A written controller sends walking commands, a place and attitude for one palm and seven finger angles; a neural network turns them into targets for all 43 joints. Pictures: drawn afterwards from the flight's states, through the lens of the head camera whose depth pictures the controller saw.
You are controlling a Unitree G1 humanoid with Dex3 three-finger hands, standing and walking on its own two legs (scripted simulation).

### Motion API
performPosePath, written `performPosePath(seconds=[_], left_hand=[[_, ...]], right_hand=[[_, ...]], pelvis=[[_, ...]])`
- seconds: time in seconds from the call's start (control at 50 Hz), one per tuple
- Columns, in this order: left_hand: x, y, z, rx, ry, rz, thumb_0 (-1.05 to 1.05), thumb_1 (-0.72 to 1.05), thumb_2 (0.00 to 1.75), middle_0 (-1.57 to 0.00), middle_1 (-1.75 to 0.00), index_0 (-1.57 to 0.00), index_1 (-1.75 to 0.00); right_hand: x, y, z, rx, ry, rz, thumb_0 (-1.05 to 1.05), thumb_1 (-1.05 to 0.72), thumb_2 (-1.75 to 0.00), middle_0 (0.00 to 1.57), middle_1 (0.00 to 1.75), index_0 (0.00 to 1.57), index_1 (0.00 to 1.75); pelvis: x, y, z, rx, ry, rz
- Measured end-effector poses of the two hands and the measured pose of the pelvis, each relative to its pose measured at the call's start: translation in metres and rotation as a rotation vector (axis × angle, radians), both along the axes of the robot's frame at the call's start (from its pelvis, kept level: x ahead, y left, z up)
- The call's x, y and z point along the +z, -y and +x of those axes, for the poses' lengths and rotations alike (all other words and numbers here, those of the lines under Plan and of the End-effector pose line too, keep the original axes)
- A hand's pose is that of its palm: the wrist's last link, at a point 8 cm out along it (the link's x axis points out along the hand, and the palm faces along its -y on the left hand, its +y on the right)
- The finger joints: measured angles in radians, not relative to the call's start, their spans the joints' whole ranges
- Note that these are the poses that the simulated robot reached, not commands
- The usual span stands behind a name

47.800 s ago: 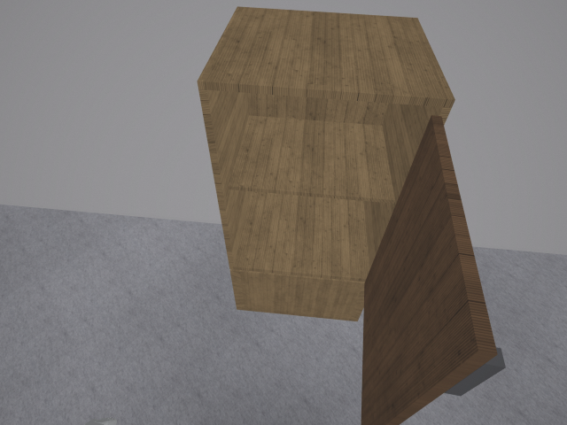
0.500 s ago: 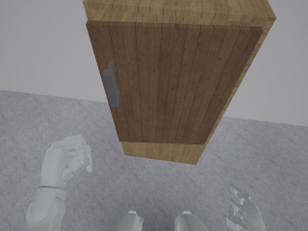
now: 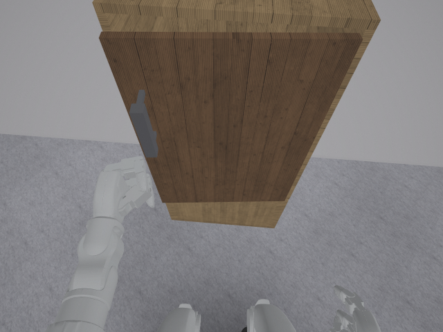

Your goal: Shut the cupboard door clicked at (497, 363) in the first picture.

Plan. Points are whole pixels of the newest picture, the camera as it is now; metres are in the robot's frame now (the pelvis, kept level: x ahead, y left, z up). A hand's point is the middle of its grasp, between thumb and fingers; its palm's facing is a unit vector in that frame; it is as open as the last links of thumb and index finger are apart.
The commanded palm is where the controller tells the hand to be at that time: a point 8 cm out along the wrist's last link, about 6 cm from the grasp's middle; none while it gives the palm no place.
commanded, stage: bring the fist close to the handle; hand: left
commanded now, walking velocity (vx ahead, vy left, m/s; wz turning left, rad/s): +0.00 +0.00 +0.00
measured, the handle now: (146, 124) +0.50 +0.17 +0.05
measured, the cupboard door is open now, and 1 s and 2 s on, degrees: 6 6 0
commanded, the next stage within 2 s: push the door shut along its arc in 0.66 s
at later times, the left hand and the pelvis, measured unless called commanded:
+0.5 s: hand (163, 163) +0.40 +0.12 +0.05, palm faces +0.02 -1.00 -0.03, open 3.1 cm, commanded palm +0.37 +0.18 +0.05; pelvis +0.00 +0.00 +0.00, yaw -1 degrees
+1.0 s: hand (158, 157) +0.41 +0.13 +0.06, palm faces -0.01 -1.00 -0.03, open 3.1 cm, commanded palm +0.40 +0.18 +0.05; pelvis -0.01 +0.00 +0.00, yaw +0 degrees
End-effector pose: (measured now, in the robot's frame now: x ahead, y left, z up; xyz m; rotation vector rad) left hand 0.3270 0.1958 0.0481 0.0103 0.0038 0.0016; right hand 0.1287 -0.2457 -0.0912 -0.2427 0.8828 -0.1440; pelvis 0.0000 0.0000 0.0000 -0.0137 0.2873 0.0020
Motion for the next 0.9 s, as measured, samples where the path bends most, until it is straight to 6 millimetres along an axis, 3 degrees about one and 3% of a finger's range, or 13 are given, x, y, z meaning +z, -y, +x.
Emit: performPosePath(seconds=[0.1,0.24,0.38,0.5,0.6,0.74,0.9], left_hand=[[0.011,0.003,0.021,0.024,0.053,0.011,0.02,0.9,0.9,-1.3,-1.5,-1.31,-1.5],[-0.001,0.003,0.044,0.03,-0.03,0.017,0.02,0.9,0.9,-1.3,-1.5,-1.3,-1.5],[0.009,0.014,0.059,0.026,0.043,0.007,0.02,0.91,0.9,-1.3,-1.5,-1.3,-1.5],[0.004,0.02,0.054,0.016,0.001,0.02,0.02,0.9,0.9,-1.3,-1.5,-1.3,-1.5],[-0.001,0.013,0.043,0.061,-0.015,0.012,0.02,0.9,0.9,-1.3,-1.5,-1.3,-1.5],[0.012,0.006,0.041,0.05,0.075,0.031,0.02,0.9,0.9,-1.31,-1.5,-1.31,-1.5],[0.003,0.009,0.045,0.0,-0.004,0.02,0.02,0.9,0.9,-1.31,-1.5,-1.31,-1.5]], right_hand=[[-0.002,0.002,-0.004,-0.009,-0.024,0.005,0.01,-0.9,-0.9,0.2,0.3,0.2,0.3],[-0.006,0.003,-0.017,-0.033,-0.073,0.017,0.01,-0.9,-0.9,0.21,0.3,0.2,0.3],[-0.011,0.007,-0.037,-0.055,-0.132,0.015,0.01,-0.9,-0.9,0.21,0.3,0.2,0.3],[-0.011,0.008,-0.049,-0.08,-0.158,0.038,0.01,-0.9,-0.9,0.2,0.3,0.2,0.3],[-0.008,0.008,-0.052,-0.082,-0.16,0.035,0.01,-0.9,-0.9,0.2,0.3,0.2,0.3],[-0.009,0.012,-0.046,-0.056,-0.145,0.013,0.01,-0.9,-0.9,0.2,0.3,0.2,0.3],[-0.005,0.011,-0.038,-0.056,-0.106,0.007,0.01,-0.9,-0.9,0.2,0.3,0.2,0.3]], pelvis=[[0.0,0.001,0.002,-0.003,-0.007,0.003],[0.002,0.002,0.001,-0.008,-0.016,0.006],[0.001,0.001,0.001,-0.013,-0.03,0.006],[0.005,0.001,0.002,-0.026,-0.023,0.014],[0.007,0.003,-0.001,-0.028,-0.011,0.018],[0.004,0.004,-0.007,-0.013,-0.007,0.01],[0.004,0.002,-0.011,-0.008,-0.004,0.009]])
